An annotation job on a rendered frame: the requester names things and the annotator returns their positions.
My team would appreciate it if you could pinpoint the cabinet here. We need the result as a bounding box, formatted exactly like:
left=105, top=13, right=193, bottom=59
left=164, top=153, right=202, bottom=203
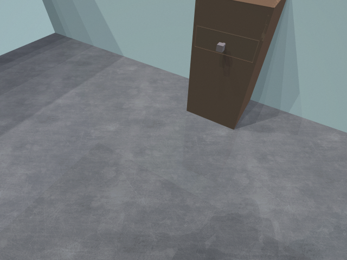
left=187, top=0, right=286, bottom=129

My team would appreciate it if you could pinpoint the handle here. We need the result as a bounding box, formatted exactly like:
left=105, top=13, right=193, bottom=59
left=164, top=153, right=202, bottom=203
left=216, top=42, right=226, bottom=53

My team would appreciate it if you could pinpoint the drawer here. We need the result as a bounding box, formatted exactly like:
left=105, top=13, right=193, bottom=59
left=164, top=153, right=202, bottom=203
left=195, top=25, right=260, bottom=62

